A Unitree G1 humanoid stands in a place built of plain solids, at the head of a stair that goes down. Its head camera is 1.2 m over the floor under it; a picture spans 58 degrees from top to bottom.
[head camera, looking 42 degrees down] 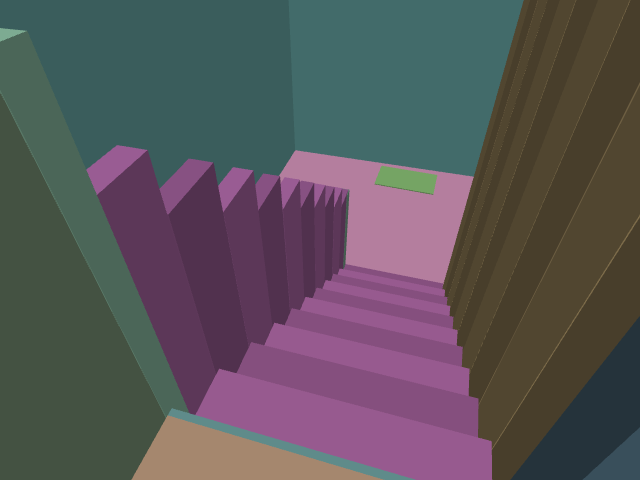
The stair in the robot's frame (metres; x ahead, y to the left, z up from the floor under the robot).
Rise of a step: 0.18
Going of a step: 0.25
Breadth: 0.94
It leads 16 degrees to the right of straight ahead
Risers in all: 11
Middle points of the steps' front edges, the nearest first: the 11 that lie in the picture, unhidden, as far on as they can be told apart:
0.48 -0.02 0.00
0.72 -0.09 -0.18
0.96 -0.16 -0.36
1.19 -0.23 -0.54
1.43 -0.29 -0.72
1.67 -0.36 -0.90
1.91 -0.43 -1.08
2.15 -0.50 -1.26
2.39 -0.56 -1.44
2.62 -0.63 -1.62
2.86 -0.70 -1.80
